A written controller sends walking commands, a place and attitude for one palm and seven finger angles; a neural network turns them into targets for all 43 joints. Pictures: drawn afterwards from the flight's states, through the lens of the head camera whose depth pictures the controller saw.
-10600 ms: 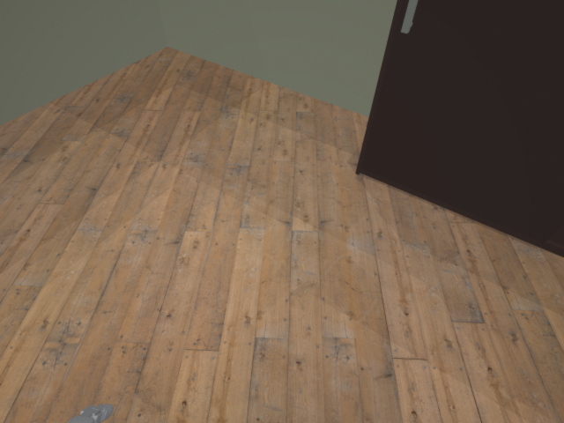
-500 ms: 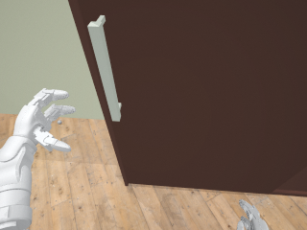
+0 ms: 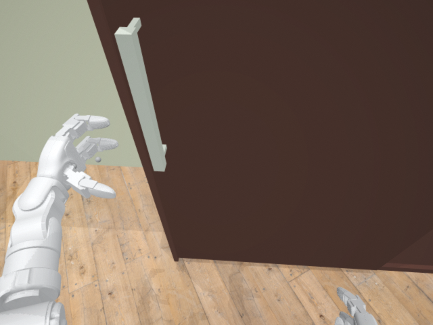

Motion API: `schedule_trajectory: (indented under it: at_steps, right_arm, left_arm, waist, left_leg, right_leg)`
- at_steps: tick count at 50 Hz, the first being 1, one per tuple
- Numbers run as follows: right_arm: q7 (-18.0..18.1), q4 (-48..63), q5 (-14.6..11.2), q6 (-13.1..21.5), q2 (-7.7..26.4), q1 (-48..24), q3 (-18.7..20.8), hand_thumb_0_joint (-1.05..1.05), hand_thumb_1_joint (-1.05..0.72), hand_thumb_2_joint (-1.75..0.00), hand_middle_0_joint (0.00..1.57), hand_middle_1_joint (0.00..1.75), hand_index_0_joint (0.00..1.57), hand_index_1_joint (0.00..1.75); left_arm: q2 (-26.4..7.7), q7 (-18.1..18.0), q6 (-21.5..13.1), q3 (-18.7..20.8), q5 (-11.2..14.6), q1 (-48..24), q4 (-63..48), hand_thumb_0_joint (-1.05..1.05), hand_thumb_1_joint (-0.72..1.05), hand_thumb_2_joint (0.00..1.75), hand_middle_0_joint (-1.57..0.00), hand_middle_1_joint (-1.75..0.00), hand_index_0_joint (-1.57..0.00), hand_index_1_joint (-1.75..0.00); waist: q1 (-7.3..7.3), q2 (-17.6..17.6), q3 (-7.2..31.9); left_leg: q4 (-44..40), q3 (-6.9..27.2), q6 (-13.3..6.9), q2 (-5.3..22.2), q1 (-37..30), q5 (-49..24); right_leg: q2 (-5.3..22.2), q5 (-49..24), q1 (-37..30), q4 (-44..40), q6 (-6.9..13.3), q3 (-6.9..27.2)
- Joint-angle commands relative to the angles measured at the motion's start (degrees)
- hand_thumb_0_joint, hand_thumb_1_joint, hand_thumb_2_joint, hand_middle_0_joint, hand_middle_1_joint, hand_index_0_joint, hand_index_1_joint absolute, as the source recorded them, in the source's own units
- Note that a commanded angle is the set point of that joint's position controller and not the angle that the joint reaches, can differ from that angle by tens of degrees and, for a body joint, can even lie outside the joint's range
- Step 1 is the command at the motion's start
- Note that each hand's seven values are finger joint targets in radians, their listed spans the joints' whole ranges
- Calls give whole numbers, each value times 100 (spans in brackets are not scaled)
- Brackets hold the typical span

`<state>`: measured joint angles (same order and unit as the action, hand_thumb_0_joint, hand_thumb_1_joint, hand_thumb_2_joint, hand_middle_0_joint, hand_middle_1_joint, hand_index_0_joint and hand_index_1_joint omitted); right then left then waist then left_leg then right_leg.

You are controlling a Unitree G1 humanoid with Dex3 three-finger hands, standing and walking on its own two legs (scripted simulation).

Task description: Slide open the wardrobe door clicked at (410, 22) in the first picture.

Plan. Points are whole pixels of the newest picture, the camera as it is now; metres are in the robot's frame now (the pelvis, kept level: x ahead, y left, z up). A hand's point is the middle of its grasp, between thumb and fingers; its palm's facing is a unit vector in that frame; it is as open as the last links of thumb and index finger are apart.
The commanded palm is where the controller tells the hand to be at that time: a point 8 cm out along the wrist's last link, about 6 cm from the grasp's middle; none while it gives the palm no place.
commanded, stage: move the hooked fingers beside the handle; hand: left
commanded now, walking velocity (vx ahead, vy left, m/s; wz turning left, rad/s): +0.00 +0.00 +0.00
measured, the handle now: (149, 107) +0.47 +0.16 +0.16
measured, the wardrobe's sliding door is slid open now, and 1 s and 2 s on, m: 0.00 0.00 0.00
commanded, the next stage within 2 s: feel for the door with the fingertips in 1.26 s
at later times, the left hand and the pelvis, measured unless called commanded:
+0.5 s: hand (111, 144) +0.40 +0.22 +0.12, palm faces +0.00 -1.00 +0.00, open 14.0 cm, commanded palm +0.38 +0.28 +0.12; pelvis +0.00 +0.00 +0.00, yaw -1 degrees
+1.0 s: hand (113, 146) +0.40 +0.22 +0.12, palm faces -0.01 -1.00 +0.00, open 14.0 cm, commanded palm +0.38 +0.27 +0.12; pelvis +0.00 +0.00 -0.01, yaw -1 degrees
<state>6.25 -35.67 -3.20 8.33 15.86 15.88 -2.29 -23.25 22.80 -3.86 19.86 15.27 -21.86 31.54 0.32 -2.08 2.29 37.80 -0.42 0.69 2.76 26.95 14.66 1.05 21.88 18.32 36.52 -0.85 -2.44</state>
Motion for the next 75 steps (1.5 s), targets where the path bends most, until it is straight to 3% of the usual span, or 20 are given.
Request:
schedule_trajectory:
  at_steps: [1, 3, 5, 8, 15, 18, 20, 22, 32, 42, 45, 49, 56, 60, 63, 65, 69, 70, 72, 75]
  right_arm:
    - [68, 662, -2, 227, 780, -145, 293, 0, -90, -90, 20, 30, 20, 30]
    - [47, 683, -4, 199, 754, -147, 289, 0, -90, -90, 20, 30, 20, 30]
    - [48, 633, 13, 165, 779, -78, 295, 0, -90, -90, 20, 30, 20, 30]
    - [8, 681, 5, 109, 777, -46, 306, 0, -90, -90, 20, 30, 20, 30]
    - [-35, 672, -2, 14, 811, 106, 373, 0, -90, -90, 20, 30, 20, 30]
    - [-40, 637, -13, -30, 809, 112, 364, 0, -90, -90, 20, 30, 20, 30]
    - [-26, 602, 1, -67, 839, 180, 379, 0, -90, -90, 20, 30, 20, 30]
    - [-32, 587, 5, -90, 830, 181, 370, 0, -90, -90, 20, 30, 20, 30]
    - [-58, 651, -6, -177, 852, 242, 393, 0, -90, -90, 20, 30, 20, 30]
    - [-77, 693, -19, -165, 803, 169, 373, 0, -90, -90, 20, 30, 20, 30]
    - [-59, 677, 5, -178, 833, 175, 370, 0, -90, -90, 20, 30, 20, 30]
    - [-56, 661, 2, -164, 791, 124, 343, 0, -90, -90, 20, 30, 20, 30]
    - [-74, 673, 1, -169, 774, 103, 337, 0, -90, -90, 20, 30, 20, 30]
    - [-85, 701, 3, -226, 807, 141, 356, 0, -90, -90, 20, 30, 20, 30]
    - [-91, 750, -13, -219, 768, 69, 360, 0, -90, -90, 20, 30, 20, 30]
    - [-80, 736, -11, -212, 767, 81, 359, 0, -90, -90, 20, 30, 20, 30]
    - [-70, 703, -17, -173, 750, 36, 353, 0, -90, -90, 20, 30, 20, 30]
    - [-56, 657, -13, -175, 768, 82, 368, 0, -90, -90, 20, 30, 20, 30]
    - [-67, 633, -8, -165, 755, 48, 364, 0, -90, -90, 20, 30, 20, 30]
    - [-71, 613, 9, -180, 762, 61, 369, 0, -90, -90, 20, 30, 20, 30]
  left_arm:
    - [-1650, -156, -460, 488, 51, -2415, -973, 0, -50, 30, -30, -120, -30, -120]
    - [-1504, -156, -491, 333, 6, -2516, -969, 0, -50, 30, -30, -120, -30, -120]
    - [-1632, -193, -528, 411, -1, -2595, -781, 0, -50, 30, -30, -120, -30, -120]
    - [-1639, -152, -565, 438, -19, -2556, -660, 0, -50, 30, -30, -120, -30, -120]
    - [-1618, -118, -649, 427, 18, -2571, -473, 0, -50, 30, -30, -120, -30, -120]
    - [-1546, -136, -663, 332, -3, -2850, -388, 0, -50, 30, -30, -120, -30, -120]
    - [-1807, -180, -706, 524, -23, -2887, -255, 0, -50, 30, -30, -120, -30, -120]
    - [-1872, -169, -742, 543, -70, -3086, -209, 0, -50, 30, -30, -120, -30, -120]
    - [-1984, -38, -809, 668, -12, -2823, 34, 0, -50, 30, -30, -120, -30, -120]
    - [-1451, -180, -751, 236, -10, -2907, -424, 0, -50, 30, -30, -120, -30, -120]
    - [-1685, -291, -725, 407, -64, -2906, -448, 0, -50, 30, -30, -120, -30, -120]
    - [-1481, -362, -748, 195, -109, -3327, -476, 0, -50, 30, -30, -120, -30, -120]
    - [-1430, -344, -778, 209, -104, -2995, -347, 0, -50, 30, -30, -120, -30, -120]
    - [-1605, -317, -686, 424, -55, -2680, -176, 0, -50, 30, -30, -120, -30, -120]
    - [-1420, -303, -734, 229, -64, -2891, -589, 0, -50, 30, -30, -120, -30, -120]
    - [-1339, -338, -767, 152, -44, -2924, -661, 0, -50, 30, -30, -120, -30, -120]
    - [-1171, -402, -733, 19, -41, -2955, -806, 0, -50, 30, -30, -120, -30, -120]
    - [-1235, -449, -741, 50, -61, -3005, -777, 0, -50, 30, -30, -120, -30, -120]
    - [-1199, -501, -692, 37, -79, -2982, -750, 0, -50, 30, -30, -120, -30, -120]
    - [-1243, -592, -683, 109, -95, -2858, -694, 0, -50, 30, -30, -120, -30, -120]
  waist:
    - [87, -101, 1509]
    - [91, -369, 1604]
    - [125, -7, 1626]
    - [68, -268, 1696]
    - [120, 89, 1771]
    - [194, -70, 1584]
    - [179, 161, 1631]
    - [178, -184, 1711]
    - [119, -123, 1862]
    - [213, -208, 1736]
    - [164, -178, 1772]
    - [256, -338, 1730]
    - [170, -289, 1917]
    - [100, 67, 1789]
    - [161, -298, 1842]
    - [204, -106, 1768]
    - [203, -288, 1788]
    - [248, -24, 1784]
    - [207, -194, 1789]
    - [159, 96, 1820]
  left_leg:
    - [-373, 110, -248, -227, -1539, -826]
    - [-364, 94, -225, -233, -1616, -881]
    - [-314, 91, -262, -220, -1509, -893]
    - [-301, 57, -238, -231, -1491, -1021]
    - [-194, 21, -286, -211, -1400, -1104]
    - [-203, 22, -274, -224, -1344, -942]
    - [-155, 7, -309, -224, -1236, -947]
    - [-145, 6, -284, -234, -1252, -954]
    - [-89, -1, -284, -213, -1206, -1023]
    - [-144, 104, -256, -183, -1368, -882]
    - [-133, 115, -269, -195, -1330, -861]
    - [-168, 169, -231, -176, -1431, -698]
    - [-107, 112, -239, -189, -1457, -994]
    - [-91, 66, -275, -206, -1210, -1021]
    - [-108, 74, -244, -204, -1399, -1034]
    - [-95, 95, -268, -198, -1386, -986]
    - [-150, 115, -243, -202, -1502, -912]
    - [-118, 115, -274, -197, -1457, -925]
    - [-138, 112, -255, -212, -1459, -883]
    - [-129, 96, -276, -212, -1366, -911]
  right_leg:
    - [-270, -1561, 485, -554, 135, -5]
    - [-264, -1601, 505, -512, 145, -10]
    - [-271, -1646, 428, -518, 130, 3]
    - [-267, -1833, 420, -437, 137, 8]
    - [-301, -1973, 403, -401, 116, 26]
    - [-297, -1842, 607, -409, 108, 35]
    - [-291, -1856, 510, -403, 97, 64]
    - [-274, -1890, 552, -362, 105, 94]
    - [-312, -1964, 536, -290, 111, 72]
    - [-349, -1630, 810, -295, 134, -26]
    - [-336, -1560, 715, -306, 153, -13]
    - [-339, -1353, 913, -312, 150, -43]
    - [-319, -1720, 694, -277, 153, -11]
    - [-327, -1866, 525, -287, 140, 6]
    - [-332, -1836, 650, -263, 146, -4]
    - [-350, -1754, 648, -300, 149, -15]
    - [-339, -1671, 744, -315, 146, -23]
    - [-338, -1677, 672, -334, 139, -26]
    - [-322, -1678, 710, -335, 135, -5]
    - [-321, -1712, 550, -344, 134, -1]
